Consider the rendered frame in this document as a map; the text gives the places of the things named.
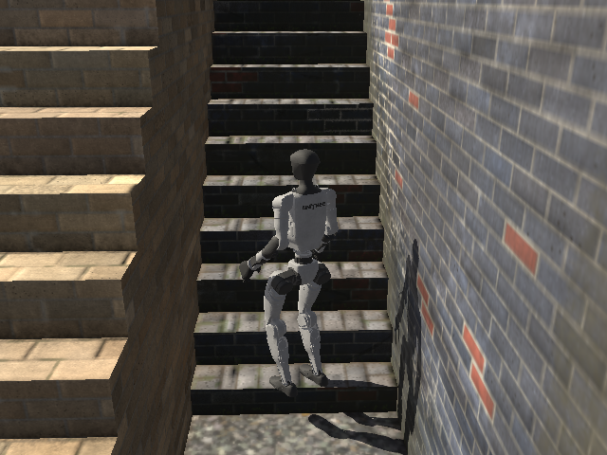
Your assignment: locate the left robot hand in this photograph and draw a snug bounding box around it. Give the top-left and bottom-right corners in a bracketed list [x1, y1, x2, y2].
[239, 261, 261, 283]

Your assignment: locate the robot right forearm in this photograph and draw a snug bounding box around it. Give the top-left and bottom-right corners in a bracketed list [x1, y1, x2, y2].
[315, 232, 337, 253]

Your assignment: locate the humanoid robot torso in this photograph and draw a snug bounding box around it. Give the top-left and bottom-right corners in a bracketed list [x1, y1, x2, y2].
[287, 184, 327, 285]

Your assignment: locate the robot left forearm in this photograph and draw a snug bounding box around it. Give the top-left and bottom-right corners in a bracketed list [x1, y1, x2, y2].
[248, 236, 279, 270]

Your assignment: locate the robot right upper arm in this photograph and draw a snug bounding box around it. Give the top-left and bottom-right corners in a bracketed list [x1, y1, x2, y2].
[320, 188, 339, 235]

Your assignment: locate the robot left upper arm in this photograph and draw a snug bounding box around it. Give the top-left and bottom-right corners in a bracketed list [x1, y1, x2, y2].
[272, 193, 293, 250]

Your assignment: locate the right robot shin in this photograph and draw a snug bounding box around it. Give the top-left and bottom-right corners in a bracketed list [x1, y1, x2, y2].
[299, 311, 322, 375]

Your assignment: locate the right robot hand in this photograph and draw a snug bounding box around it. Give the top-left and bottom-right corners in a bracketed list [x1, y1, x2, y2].
[310, 249, 323, 261]

